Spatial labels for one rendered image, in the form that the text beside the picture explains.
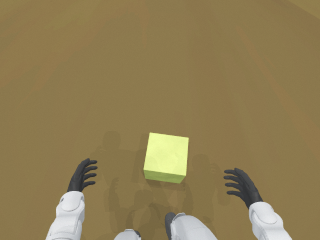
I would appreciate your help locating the right robot shin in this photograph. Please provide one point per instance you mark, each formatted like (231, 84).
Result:
(178, 215)

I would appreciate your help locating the robot left forearm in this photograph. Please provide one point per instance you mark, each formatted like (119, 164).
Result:
(70, 214)

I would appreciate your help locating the carton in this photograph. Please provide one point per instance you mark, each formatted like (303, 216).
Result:
(166, 158)

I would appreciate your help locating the robot right hand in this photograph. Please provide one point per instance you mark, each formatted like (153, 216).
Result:
(247, 190)

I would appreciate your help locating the right robot foot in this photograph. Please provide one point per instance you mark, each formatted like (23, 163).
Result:
(168, 220)

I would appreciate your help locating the robot right forearm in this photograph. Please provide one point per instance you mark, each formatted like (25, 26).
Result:
(266, 224)

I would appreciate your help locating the robot left hand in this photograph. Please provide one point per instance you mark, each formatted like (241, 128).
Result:
(77, 181)

